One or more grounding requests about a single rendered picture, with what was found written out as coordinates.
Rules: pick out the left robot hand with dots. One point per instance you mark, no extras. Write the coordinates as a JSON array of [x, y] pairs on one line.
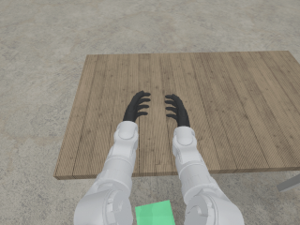
[[131, 113]]

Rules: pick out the right robot upper arm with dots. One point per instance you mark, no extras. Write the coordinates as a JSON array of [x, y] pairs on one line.
[[205, 209]]

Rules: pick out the left robot upper arm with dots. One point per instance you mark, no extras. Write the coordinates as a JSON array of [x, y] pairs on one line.
[[107, 207]]

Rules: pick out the carton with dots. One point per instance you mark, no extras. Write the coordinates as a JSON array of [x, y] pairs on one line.
[[157, 213]]

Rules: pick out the right robot hand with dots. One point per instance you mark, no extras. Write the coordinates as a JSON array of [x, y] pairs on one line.
[[181, 115]]

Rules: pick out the left robot forearm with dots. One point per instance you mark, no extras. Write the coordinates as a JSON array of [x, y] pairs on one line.
[[119, 164]]

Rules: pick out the right robot forearm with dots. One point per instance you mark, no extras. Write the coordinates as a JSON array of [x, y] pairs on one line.
[[192, 171]]

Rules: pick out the table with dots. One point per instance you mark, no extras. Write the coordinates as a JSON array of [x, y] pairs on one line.
[[244, 108]]

